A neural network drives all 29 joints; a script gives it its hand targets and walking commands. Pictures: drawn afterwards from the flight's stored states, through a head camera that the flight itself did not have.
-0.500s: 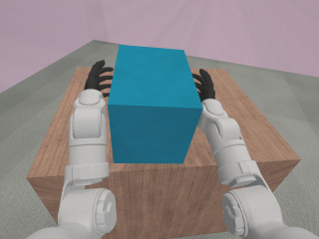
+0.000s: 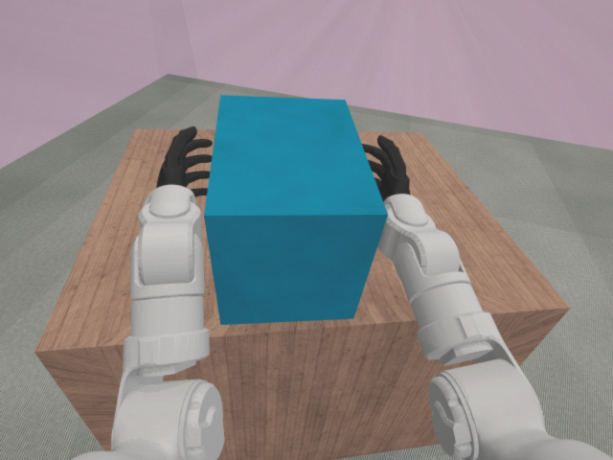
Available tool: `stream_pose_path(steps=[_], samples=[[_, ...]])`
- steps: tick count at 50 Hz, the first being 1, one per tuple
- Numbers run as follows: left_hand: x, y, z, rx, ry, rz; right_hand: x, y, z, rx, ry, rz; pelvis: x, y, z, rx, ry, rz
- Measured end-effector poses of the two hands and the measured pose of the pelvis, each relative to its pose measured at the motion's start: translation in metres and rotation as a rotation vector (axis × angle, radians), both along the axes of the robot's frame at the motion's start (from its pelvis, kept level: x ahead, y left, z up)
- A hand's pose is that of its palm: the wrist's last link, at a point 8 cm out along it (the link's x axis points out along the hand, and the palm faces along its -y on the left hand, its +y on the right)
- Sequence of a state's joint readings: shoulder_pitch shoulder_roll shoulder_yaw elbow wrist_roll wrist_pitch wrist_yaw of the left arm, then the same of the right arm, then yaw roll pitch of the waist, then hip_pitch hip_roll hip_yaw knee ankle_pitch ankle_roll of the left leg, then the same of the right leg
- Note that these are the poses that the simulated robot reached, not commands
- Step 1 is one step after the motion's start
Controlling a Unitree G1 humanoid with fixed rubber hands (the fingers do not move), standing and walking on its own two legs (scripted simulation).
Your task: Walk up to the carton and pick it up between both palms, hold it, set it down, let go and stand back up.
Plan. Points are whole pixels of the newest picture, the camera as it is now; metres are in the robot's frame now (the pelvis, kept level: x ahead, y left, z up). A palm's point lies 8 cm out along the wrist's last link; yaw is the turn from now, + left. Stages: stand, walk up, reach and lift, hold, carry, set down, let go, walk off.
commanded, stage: hold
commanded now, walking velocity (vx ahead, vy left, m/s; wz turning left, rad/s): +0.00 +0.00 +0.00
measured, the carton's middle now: (286, 205) +0.38 +0.01 +0.18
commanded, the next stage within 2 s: none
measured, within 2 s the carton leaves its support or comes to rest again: neither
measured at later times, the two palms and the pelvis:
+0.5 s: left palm (176, 186) +0.35 +0.14 +0.23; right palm (396, 200) +0.35 -0.13 +0.21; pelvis -0.01 +0.00 +0.00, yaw +0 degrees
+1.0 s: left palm (166, 186) +0.35 +0.15 +0.23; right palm (386, 198) +0.35 -0.12 +0.21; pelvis -0.01 +0.00 +0.00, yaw +0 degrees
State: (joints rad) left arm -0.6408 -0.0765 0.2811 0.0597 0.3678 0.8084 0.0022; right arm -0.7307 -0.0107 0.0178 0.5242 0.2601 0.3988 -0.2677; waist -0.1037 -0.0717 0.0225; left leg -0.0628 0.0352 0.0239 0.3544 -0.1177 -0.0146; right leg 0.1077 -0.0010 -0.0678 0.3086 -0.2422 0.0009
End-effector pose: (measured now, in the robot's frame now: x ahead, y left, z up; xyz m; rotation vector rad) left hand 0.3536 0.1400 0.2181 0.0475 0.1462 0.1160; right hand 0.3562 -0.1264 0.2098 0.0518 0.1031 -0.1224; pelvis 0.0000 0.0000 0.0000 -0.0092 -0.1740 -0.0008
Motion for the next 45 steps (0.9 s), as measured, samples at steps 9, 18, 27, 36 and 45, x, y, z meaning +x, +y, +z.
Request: stream_pose_path(steps=[9,18,27,36,45], samples=[[-0.004,0.000,0.004,0.000,-0.003,0.008,-0.002,0.000,-0.001,0.007,-0.003,0.006,0.000,-0.001,0.000,0.002,-0.012,-0.001],[-0.007,-0.001,0.009,0.004,-0.015,0.001,-0.006,-0.001,0.003,0.037,-0.015,0.001,-0.004,-0.003,0.000,-0.004,-0.015,0.007],[-0.007,-0.003,0.011,0.001,0.015,-0.004,-0.009,-0.003,0.000,0.040,0.015,-0.009,-0.011,-0.003,0.000,0.000,-0.014,-0.001],[-0.008,0.003,0.013,-0.003,0.002,-0.005,-0.010,0.003,0.002,0.033,0.003,-0.007,-0.015,-0.001,0.000,-0.005,0.000,0.000],[-0.006,0.010,0.010,-0.006,0.007,-0.003,-0.007,0.010,0.002,0.031,0.009,-0.004,-0.016,0.002,0.000,-0.008,0.016,0.003]])
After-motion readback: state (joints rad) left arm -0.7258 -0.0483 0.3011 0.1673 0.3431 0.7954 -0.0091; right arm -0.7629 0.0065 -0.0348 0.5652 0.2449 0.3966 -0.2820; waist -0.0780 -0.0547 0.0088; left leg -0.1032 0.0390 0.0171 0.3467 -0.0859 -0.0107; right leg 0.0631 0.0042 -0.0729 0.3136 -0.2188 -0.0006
